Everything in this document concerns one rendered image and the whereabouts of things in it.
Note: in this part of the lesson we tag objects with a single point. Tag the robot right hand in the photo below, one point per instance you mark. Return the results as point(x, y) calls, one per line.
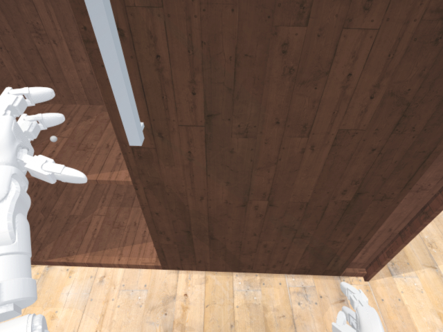
point(365, 319)

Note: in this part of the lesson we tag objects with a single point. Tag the robot left forearm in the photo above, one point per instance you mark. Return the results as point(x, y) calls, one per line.
point(17, 288)

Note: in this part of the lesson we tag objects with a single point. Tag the robot left upper arm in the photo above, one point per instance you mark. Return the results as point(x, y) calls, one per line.
point(26, 323)

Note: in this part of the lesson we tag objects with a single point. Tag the handle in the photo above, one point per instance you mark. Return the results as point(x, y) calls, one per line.
point(104, 27)

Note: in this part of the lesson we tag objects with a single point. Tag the robot left hand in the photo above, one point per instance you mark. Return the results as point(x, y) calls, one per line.
point(17, 134)

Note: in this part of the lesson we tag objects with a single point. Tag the wardrobe door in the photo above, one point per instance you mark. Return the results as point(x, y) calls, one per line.
point(424, 189)
point(279, 134)

